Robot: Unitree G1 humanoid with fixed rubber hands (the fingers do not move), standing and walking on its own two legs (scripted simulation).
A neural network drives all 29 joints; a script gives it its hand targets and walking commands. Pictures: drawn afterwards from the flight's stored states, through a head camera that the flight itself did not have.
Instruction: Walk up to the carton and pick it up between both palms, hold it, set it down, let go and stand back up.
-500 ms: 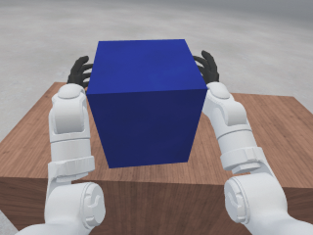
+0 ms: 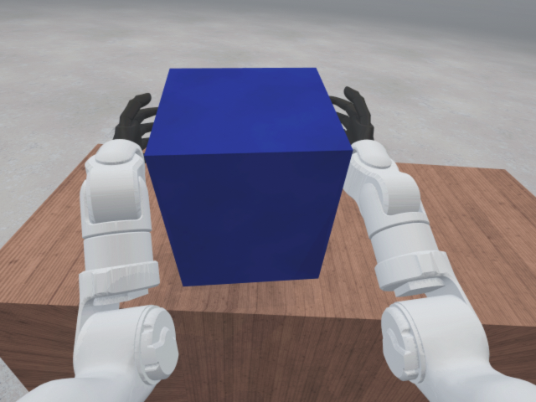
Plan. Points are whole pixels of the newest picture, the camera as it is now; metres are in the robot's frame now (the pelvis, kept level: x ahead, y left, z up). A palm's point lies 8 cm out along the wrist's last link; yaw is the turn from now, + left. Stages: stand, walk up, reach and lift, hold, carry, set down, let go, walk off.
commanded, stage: hold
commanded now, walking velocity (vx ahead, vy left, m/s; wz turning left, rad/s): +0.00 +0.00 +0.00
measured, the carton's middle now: (248, 179) +0.37 +0.01 +0.21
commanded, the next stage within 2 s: none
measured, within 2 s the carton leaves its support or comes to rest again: neither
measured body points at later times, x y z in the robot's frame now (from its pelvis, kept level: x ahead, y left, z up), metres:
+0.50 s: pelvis +0.00 +0.00 +0.00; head -0.07 +0.03 +0.44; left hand +0.37 +0.17 +0.26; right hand +0.38 -0.14 +0.27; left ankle +0.03 +0.13 -0.75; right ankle +0.01 -0.10 -0.75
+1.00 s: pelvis +0.00 +0.01 +0.00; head -0.08 +0.03 +0.44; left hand +0.37 +0.17 +0.26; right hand +0.38 -0.14 +0.27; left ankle +0.03 +0.13 -0.75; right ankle +0.01 -0.10 -0.75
